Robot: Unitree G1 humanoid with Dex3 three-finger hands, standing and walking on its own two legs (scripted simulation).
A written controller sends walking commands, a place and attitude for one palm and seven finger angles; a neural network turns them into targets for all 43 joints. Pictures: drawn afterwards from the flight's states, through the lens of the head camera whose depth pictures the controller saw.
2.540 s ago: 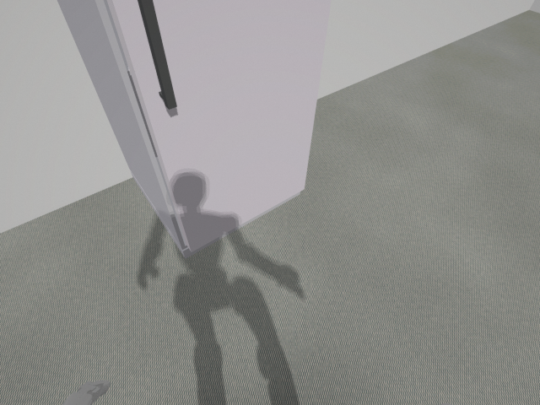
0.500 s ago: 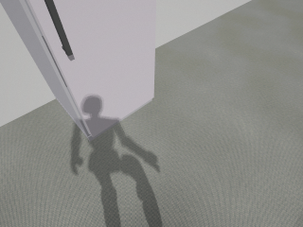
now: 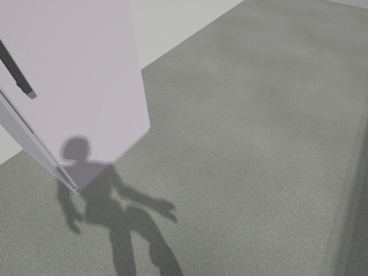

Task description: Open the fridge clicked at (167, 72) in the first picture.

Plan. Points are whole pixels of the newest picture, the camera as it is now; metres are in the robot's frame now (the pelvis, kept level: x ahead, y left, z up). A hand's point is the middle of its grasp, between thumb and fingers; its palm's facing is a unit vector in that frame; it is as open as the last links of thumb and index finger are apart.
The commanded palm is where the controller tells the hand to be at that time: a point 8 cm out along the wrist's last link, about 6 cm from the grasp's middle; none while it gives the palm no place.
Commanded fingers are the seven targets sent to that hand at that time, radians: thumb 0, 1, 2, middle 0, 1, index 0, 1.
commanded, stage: walk to a spot facing it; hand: left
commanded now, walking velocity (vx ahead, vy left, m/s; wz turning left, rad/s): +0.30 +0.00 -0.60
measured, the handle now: out of the picture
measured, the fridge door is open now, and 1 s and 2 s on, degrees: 0 0 0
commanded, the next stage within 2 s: turn to face it in 1.26 s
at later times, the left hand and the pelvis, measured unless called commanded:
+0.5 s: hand (119, 235) +0.24 +0.22 -0.18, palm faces -0.28 -0.95 -0.15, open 7.4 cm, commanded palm none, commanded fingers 0.00 0.90 0.90 -0.20 -0.30 -0.20 -0.30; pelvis +0.12 +0.05 -0.01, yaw -19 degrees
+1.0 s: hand (176, 169) +0.46 +0.08 -0.17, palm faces -0.52 -0.82 -0.24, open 7.4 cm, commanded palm none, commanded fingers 0.00 0.90 0.90 -0.20 -0.30 -0.20 -0.30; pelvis +0.31 -0.06 -0.01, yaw -35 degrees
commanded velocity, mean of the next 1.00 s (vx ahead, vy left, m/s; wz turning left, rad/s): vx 0.30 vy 0.00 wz -0.57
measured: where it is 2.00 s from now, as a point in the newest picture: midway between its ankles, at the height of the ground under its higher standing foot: (218, 228)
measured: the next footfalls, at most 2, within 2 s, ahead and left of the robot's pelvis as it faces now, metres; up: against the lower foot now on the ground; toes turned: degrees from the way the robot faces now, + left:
left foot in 0.14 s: +0.05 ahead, +0.14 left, +0.00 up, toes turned -4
right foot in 0.68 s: +0.29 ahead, -0.12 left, +0.00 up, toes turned -33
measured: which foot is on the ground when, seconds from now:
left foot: up 0.00-0.12, down 0.14-0.66, up 0.68-1.00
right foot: down 0.00-0.14, up 0.16-0.66, down 0.68-1.00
